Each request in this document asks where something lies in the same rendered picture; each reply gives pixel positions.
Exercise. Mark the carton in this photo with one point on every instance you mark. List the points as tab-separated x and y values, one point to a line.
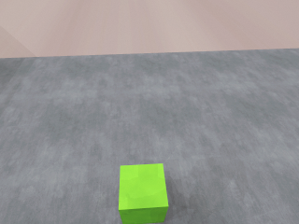
142	194

